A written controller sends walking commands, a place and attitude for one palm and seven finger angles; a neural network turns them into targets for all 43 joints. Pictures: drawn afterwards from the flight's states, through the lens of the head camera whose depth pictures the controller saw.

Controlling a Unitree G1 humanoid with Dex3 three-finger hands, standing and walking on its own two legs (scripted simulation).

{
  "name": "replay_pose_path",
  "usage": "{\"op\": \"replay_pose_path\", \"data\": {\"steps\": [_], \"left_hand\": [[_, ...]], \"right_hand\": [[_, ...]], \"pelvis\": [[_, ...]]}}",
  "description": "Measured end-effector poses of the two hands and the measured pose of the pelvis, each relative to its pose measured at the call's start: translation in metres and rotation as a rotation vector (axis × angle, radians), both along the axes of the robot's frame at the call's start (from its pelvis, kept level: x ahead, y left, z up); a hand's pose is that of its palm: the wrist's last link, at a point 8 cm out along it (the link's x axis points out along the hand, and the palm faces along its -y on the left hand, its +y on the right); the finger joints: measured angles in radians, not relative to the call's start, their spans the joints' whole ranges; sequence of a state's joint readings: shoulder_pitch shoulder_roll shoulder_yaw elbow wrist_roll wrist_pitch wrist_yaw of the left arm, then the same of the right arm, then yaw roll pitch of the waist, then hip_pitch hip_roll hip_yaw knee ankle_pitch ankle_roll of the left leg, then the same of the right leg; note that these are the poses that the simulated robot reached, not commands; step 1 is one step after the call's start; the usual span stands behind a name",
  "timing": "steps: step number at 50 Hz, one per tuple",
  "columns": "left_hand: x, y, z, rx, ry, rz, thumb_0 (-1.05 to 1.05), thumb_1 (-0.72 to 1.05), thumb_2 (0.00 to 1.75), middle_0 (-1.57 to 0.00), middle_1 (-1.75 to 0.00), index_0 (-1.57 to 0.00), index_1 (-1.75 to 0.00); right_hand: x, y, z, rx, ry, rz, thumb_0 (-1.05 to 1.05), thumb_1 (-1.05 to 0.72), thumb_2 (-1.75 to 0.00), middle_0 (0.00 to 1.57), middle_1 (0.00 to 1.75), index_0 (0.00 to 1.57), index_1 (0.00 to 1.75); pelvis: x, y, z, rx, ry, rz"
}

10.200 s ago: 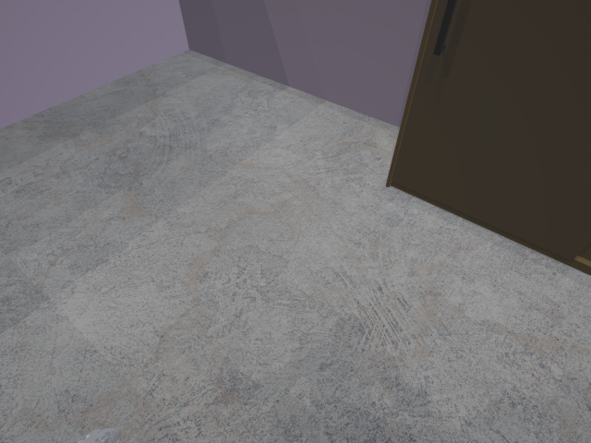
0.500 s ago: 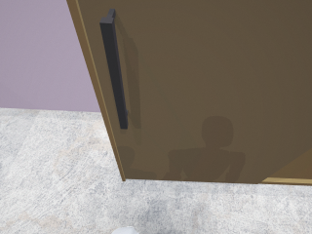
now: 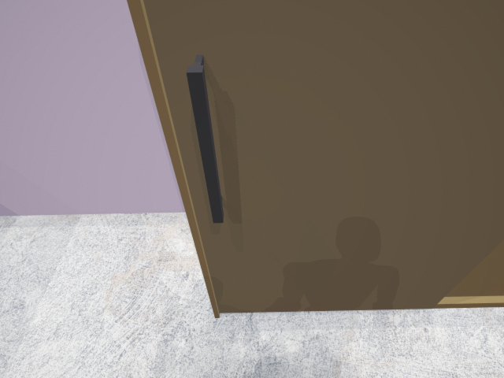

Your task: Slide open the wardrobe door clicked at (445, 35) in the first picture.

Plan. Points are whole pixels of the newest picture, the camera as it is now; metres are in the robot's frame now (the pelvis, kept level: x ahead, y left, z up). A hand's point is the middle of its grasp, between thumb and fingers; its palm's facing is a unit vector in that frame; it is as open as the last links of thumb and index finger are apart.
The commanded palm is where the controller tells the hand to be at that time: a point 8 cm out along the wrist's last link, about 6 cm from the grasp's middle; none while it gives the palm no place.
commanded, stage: come to a stop and stand still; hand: left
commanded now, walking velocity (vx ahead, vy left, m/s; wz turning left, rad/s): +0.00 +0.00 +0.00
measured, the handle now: (210, 152) +0.47 +0.10 +0.12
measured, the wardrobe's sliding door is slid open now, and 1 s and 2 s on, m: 0.00 0.00 0.00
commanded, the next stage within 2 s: look again from close up in 1.90 s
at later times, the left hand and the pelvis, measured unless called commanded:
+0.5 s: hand out of the picture -0.01 +0.14 -0.16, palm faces +0.02 -0.99 -0.17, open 7.4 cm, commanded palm none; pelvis +0.02 -0.02 +0.01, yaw +1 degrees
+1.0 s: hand out of the picture +0.04 +0.12 -0.16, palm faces +0.01 -0.98 -0.20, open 7.4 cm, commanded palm none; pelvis +0.04 -0.05 +0.01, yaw +1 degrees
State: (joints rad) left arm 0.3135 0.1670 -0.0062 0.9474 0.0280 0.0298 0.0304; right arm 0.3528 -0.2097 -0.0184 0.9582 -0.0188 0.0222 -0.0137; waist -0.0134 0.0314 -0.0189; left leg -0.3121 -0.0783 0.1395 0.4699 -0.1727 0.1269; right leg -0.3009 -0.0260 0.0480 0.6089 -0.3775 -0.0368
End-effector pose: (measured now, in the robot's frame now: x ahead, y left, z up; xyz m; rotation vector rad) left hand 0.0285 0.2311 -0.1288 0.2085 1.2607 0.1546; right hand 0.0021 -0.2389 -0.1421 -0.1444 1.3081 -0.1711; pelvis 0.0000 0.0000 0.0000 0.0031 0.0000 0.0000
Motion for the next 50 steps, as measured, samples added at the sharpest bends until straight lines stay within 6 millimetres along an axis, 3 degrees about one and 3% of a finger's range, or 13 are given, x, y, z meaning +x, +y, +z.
{"op": "replay_pose_path", "data": {"steps": [4,8,16,21,31,50], "left_hand": [[-0.011,-0.004,-0.002,-0.018,0.037,0.017,0.01,0.91,0.90,-0.20,-0.30,-0.20,-0.30],[-0.025,-0.013,-0.003,-0.037,0.084,0.026,0.01,0.91,0.90,-0.20,-0.30,-0.20,-0.30],[-0.046,-0.030,-0.005,-0.065,0.153,0.039,0.01,0.91,0.90,-0.20,-0.30,-0.20,-0.30],[-0.049,-0.039,-0.005,-0.073,0.165,0.051,0.01,0.91,0.90,-0.20,-0.30,-0.20,-0.30],[-0.035,-0.052,-0.005,-0.074,0.152,0.048,0.01,0.91,0.90,-0.20,-0.30,-0.20,-0.30],[0.002,-0.062,0.000,-0.043,0.103,0.035,0.01,0.92,0.90,-0.20,-0.30,-0.20,-0.30]], "right_hand": [[-0.019,0.001,0.002,-0.003,0.073,-0.006,0.01,-0.92,-0.90,0.20,0.30,0.20,0.30],[-0.021,0.004,0.004,0.008,0.092,-0.009,0.01,-0.92,-0.90,0.20,0.30,0.20,0.30],[0.003,0.010,0.005,0.037,0.049,0.003,0.01,-0.91,-0.90,0.20,0.30,0.20,0.30],[0.018,0.002,0.007,0.026,0.029,0.017,0.01,-0.93,-0.90,0.20,0.30,0.21,0.30],[0.035,-0.013,0.009,0.017,0.013,0.027,0.01,-0.92,-0.90,0.20,0.30,0.20,0.30],[0.028,-0.024,0.005,0.043,0.079,0.015,0.01,-0.91,-0.90,0.20,0.30,0.20,0.30]], "pelvis": [[0.000,0.000,0.003,-0.001,-0.001,0.007],[0.001,-0.002,0.006,-0.002,-0.004,0.010],[0.007,-0.010,0.009,-0.002,-0.004,0.010],[0.011,-0.015,0.010,-0.001,-0.004,0.013],[0.021,-0.027,0.012,0.001,-0.004,0.015],[0.039,-0.048,0.013,0.007,-0.008,0.016]]}}
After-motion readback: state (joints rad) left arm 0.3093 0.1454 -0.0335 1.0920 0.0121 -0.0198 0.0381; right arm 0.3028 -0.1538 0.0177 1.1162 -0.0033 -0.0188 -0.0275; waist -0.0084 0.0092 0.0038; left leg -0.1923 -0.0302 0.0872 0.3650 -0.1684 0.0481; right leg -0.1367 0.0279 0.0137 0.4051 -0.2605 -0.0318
